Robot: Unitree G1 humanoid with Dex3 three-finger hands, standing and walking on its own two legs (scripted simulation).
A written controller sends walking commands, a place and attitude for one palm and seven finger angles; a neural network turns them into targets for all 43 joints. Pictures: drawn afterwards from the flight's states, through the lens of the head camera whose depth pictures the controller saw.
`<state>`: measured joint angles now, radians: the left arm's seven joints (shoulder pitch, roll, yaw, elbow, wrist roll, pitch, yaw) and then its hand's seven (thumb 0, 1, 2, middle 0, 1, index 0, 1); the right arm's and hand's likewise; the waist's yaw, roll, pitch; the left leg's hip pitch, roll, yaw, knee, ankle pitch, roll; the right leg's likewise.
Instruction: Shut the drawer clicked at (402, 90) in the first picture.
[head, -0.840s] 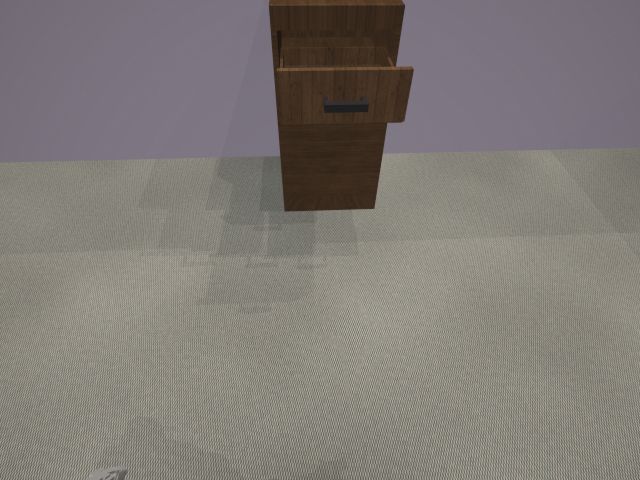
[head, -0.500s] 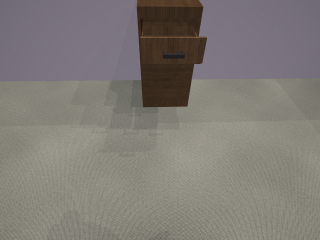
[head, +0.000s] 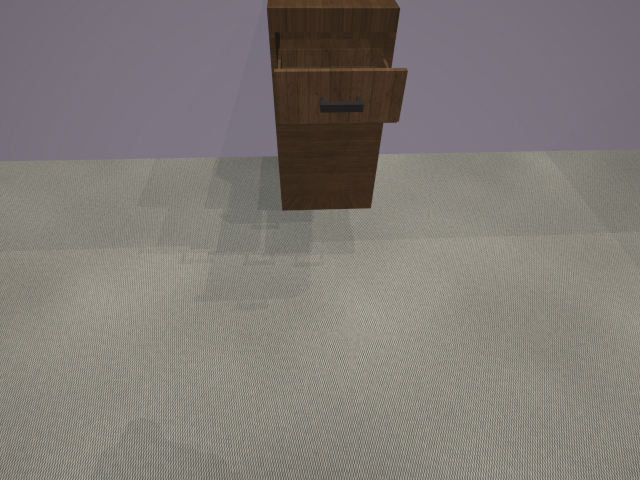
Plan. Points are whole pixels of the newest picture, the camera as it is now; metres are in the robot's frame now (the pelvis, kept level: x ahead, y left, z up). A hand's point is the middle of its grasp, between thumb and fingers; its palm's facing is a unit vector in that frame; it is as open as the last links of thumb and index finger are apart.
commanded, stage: look at it before walking up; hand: left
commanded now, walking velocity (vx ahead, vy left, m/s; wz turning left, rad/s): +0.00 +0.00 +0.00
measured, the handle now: (341, 103) +1.11 +0.01 -0.06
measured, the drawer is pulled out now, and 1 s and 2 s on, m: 0.30 0.30 0.30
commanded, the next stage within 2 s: walk to a spot facing it in 0.60 s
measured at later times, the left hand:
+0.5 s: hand out of the picture +0.07 +0.25 -0.16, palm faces -0.03 -0.94 -0.33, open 7.4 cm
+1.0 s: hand out of the picture +0.06 +0.21 -0.19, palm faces -0.09 -0.97 -0.21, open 7.4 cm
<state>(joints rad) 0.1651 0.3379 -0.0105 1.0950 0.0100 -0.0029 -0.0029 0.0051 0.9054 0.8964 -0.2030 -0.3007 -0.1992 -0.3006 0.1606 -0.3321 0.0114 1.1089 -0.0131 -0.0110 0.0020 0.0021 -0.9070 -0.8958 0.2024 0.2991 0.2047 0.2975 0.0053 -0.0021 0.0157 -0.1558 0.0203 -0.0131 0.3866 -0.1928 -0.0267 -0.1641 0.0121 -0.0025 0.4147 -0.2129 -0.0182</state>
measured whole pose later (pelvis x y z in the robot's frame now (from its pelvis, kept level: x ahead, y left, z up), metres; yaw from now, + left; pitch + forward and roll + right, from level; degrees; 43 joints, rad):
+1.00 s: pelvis +0.05 +0.00 -0.02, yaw -8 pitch -1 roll +1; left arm 0.35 0.23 0.03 1.05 0.02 0.03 -0.03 0.00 0.91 0.90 -0.20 -0.30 -0.20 -0.30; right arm 0.29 -0.22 -0.02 1.06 -0.02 -0.03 0.00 0.00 -0.91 -0.90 0.20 0.30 0.20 0.30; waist 0.03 -0.03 -0.01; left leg -0.16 0.06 0.12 0.56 -0.39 -0.02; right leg -0.29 0.03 0.06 0.72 -0.43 -0.03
